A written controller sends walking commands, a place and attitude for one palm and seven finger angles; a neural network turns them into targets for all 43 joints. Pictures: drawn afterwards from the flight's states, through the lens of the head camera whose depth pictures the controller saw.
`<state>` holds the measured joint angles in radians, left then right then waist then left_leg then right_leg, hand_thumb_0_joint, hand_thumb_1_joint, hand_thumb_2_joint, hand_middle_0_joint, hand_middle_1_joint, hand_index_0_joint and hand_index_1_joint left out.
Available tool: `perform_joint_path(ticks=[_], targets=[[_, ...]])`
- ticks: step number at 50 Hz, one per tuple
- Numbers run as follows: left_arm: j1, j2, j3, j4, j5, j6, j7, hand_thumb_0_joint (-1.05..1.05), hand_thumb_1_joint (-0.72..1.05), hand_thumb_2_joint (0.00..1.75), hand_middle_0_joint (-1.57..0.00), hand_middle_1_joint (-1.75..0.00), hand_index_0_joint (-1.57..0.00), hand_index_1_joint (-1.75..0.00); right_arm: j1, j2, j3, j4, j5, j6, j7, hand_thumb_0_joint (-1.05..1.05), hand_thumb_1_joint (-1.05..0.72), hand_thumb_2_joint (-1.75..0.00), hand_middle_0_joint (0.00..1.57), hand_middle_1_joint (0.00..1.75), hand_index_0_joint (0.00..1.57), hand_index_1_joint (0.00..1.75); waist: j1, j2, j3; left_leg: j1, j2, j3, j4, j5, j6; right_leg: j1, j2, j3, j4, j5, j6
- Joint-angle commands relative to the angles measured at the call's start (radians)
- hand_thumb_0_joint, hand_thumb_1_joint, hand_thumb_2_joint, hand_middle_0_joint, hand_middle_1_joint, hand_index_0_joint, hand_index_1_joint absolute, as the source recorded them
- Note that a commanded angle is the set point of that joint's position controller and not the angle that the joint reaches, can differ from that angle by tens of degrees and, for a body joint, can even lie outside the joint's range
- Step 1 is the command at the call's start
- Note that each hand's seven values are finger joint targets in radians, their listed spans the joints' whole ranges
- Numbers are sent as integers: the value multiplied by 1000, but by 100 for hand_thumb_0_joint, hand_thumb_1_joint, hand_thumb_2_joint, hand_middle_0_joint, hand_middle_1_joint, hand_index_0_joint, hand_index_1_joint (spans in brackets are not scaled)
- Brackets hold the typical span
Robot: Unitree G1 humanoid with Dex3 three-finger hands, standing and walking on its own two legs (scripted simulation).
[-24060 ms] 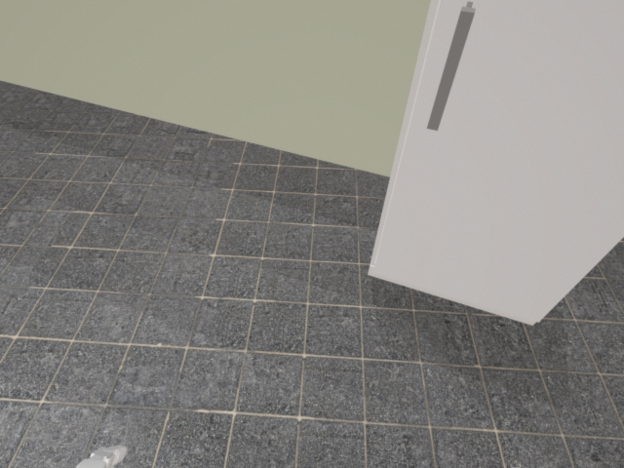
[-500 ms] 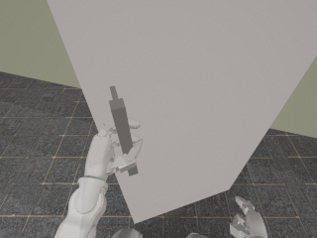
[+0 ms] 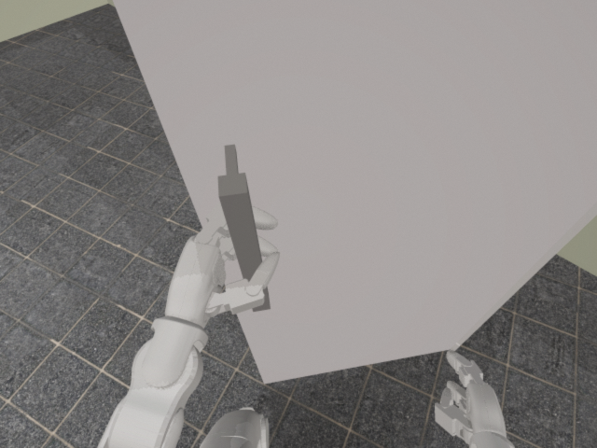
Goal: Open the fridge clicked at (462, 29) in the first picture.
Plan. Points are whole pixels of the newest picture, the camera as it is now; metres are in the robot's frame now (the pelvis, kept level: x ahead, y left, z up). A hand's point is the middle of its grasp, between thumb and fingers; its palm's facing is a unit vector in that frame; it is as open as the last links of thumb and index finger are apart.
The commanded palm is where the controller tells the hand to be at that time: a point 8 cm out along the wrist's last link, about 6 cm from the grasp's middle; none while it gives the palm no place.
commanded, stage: walk backward, drawing the door open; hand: left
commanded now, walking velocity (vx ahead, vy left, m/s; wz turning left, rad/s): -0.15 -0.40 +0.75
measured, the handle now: (248, 241) +0.33 +0.07 +0.12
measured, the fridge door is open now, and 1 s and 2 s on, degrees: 53 83 76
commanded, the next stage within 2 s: stop walking and hold the door back in 0.62 s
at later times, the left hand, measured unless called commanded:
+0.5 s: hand (336, 428) +0.13 -0.03 +0.12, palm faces +0.22 -0.97 -0.12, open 6.8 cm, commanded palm +0.09 +0.02 +0.13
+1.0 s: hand out of the picture +0.06 -0.11 +0.12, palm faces +0.62 -0.76 -0.17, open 6.2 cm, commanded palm +0.03 -0.04 +0.11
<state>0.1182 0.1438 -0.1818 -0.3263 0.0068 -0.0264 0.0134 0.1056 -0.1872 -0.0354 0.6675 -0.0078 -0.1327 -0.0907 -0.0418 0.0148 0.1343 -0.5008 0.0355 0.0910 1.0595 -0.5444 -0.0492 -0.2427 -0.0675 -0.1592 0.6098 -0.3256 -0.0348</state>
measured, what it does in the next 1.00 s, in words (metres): steps to the right, turning left: left foot, then right foot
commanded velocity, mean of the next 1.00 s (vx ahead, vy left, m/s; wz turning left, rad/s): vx -0.02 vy -0.16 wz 0.53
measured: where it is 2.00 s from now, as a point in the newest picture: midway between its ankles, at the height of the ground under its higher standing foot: outside the picture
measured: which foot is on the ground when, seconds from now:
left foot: up 0.00-0.06, down 0.08-0.32, up 0.34-0.48, down 0.50-0.70, up 0.72-1.00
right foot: down 0.00-0.08, up 0.10-0.30, down 0.32-0.48, up 0.50-0.68, down 0.70-1.00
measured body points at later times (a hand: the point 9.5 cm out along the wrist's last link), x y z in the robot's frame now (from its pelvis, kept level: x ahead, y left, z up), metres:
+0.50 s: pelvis -0.10 -0.19 -0.02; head -0.05 -0.18 +0.43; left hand +0.12 +0.03 +0.13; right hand +0.16 -0.34 -0.11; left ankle -0.11 -0.07 -0.73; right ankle -0.01 -0.29 -0.73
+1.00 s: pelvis -0.15 -0.40 +0.00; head -0.13 -0.42 +0.45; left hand +0.02 -0.07 +0.14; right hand +0.17 -0.46 -0.08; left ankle -0.26 -0.32 -0.67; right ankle +0.00 -0.43 -0.73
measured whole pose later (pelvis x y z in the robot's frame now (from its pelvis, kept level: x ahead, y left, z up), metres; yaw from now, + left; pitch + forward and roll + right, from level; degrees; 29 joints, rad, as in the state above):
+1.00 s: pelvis -0.15 -0.40 +0.00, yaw +43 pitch -3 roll +3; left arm -0.31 0.15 -0.13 0.27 -0.07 -0.03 0.09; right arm 0.10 -0.27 -0.01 0.67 0.00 0.00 -0.09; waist 0.01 -0.01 0.04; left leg -0.37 -0.03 0.03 0.99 -0.47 -0.02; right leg -0.35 -0.15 -0.13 0.55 -0.16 -0.01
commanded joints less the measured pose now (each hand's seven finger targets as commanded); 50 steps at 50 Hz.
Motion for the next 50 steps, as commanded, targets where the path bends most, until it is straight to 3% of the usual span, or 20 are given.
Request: perform_joint_path(ticks=[1,3,4,5,9,13,15,16,17,22,23,25,26,31,33,34,35,37,41,50], targets=[[-246,0,46,-337,-13,-140,12,0,90,90,-45,-140,-45,-140,-82,-55,1,-192,-17,-61,-16,0,-90,-90,20,30,20,30,6,-179,-264,163,30,35,-379,145,18,86,-170,49,-7,547,-136],[-260,-15,-1,-341,-19,-138,10,0,90,90,-45,-140,-45,-140,-29,-100,-19,-204,-21,-53,-11,0,-90,-90,20,30,20,30,-35,-14,-288,498,183,-171,-630,588,75,-221,-77,24,255,233,-37],[-270,-45,-24,-339,-3,-144,4,0,90,90,-45,-140,-45,-140,-35,-158,-46,-223,-39,-54,-2,0,-90,-90,20,30,20,30,-13,245,-301,631,480,-651,-707,1002,204,-434,46,85,458,-204,50],[-278,-5,4,-311,37,-159,2,0,90,90,-45,-140,-45,-140,-46,-165,-33,-215,-53,-39,11,0,-90,-90,20,30,20,30,-7,193,-309,568,565,-785,-720,978,285,-398,16,255,560,-211,77],[-313,36,61,-416,9,-134,9,0,90,90,-45,-140,-45,-140,-170,-151,-37,-212,-23,-26,37,0,-90,-90,20,30,20,30,29,184,-264,324,405,-524,-716,542,207,-230,-8,312,446,-70,78],[-285,14,62,-365,-17,-86,36,0,90,90,-45,-140,-45,-140,-135,-124,-37,-238,21,-13,50,0,-90,-90,20,30,20,30,50,175,-364,109,152,-177,-686,34,53,227,100,70,-58,-6,43],[-329,79,101,-394,-9,-74,55,0,90,90,-45,-140,-45,-140,-118,-57,-30,-232,30,5,39,0,-90,-90,20,30,20,30,39,-162,-409,166,-34,-10,-300,15,-5,123,-72,212,-307,-179,-44],[-357,130,158,-415,-5,-75,65,0,90,90,-45,-140,-45,-140,-134,-40,-28,-230,28,-4,27,0,-90,-90,20,30,20,30,52,-337,-360,97,-65,-1,24,-18,-17,12,-235,368,-372,-168,-149],[-336,143,197,-381,-6,-78,78,0,90,90,-45,-140,-45,-140,-132,-47,-21,-207,11,-22,14,0,-90,-90,20,30,20,30,60,-250,-322,65,-40,-48,169,-65,-4,-26,-275,348,-329,77,-191],[-305,67,123,-345,-47,-78,37,0,90,90,-45,-140,-45,-140,-123,-61,-7,-201,12,-2,4,0,-90,-90,20,30,20,30,-11,-182,-271,225,27,-9,-280,94,10,-43,-182,46,37,415,-101],[-287,53,106,-340,-50,-86,29,0,90,90,-45,-140,-45,-140,-87,-66,-4,-198,4,4,2,0,-90,-90,20,30,20,30,-32,-105,-265,348,35,-50,-479,233,30,-167,-115,18,207,280,-55],[-282,20,61,-364,-20,-108,13,0,90,90,-45,-140,-45,-140,-84,-148,-23,-210,-29,-6,7,0,-90,-90,20,30,20,30,-9,256,-283,484,513,-872,-792,638,211,-444,48,167,591,-248,77],[-307,65,92,-358,1,-122,13,0,90,90,-45,-140,-45,-140,-98,-152,-16,-205,-35,2,8,0,-90,-90,20,30,20,30,-17,114,-277,422,550,-877,-825,520,267,-394,9,293,631,-140,86],[-285,71,122,-408,-41,-100,42,0,90,90,-45,-140,-45,-140,-191,-124,-18,-209,-3,20,37,0,-90,-90,20,30,20,30,62,313,-239,13,264,-357,-767,77,114,96,43,211,139,-101,56],[-254,69,130,-377,-42,-81,54,0,90,90,-45,-140,-45,-140,-125,-111,-31,-211,17,16,41,0,-90,-90,20,30,20,30,66,170,-363,69,121,-201,-574,17,42,234,63,134,-108,-82,12],[-273,87,137,-393,-38,-73,62,0,90,90,-45,-140,-45,-140,-101,-65,-30,-211,26,14,39,0,-90,-90,20,30,20,30,67,-112,-422,124,-20,-53,-287,8,-12,191,-39,209,-289,-128,-43],[-325,168,203,-413,-23,-69,78,0,90,90,-45,-140,-45,-140,-126,-50,-33,-220,29,5,31,0,-90,-90,20,30,20,30,72,-374,-376,19,-74,-23,103,-63,-28,69,-260,491,-372,-167,-171],[-277,135,213,-191,-19,-52,101,0,90,90,-45,-140,-45,-140,-79,-62,-5,-156,-9,-15,11,0,-90,-90,20,30,20,30,53,-205,-358,-74,-20,-111,260,-46,1,108,-309,406,-269,300,-177],[-562,155,222,135,-49,-50,116,0,90,90,-45,-140,-45,-140,-83,-90,14,-108,2,36,-17,0,-90,-90,20,30,20,30,32,-201,-340,-110,-17,-149,297,103,-1,145,-276,345,-206,394,-90],[-929,143,173,506,-65,-77,105,0,90,90,-45,-140,-45,-140,-54,-147,5,-110,13,118,-3,0,-90,-90,20,30,20,30,72,-283,-282,64,-61,-28,-231,35,44,76,-294,416,-424,-347,-39]])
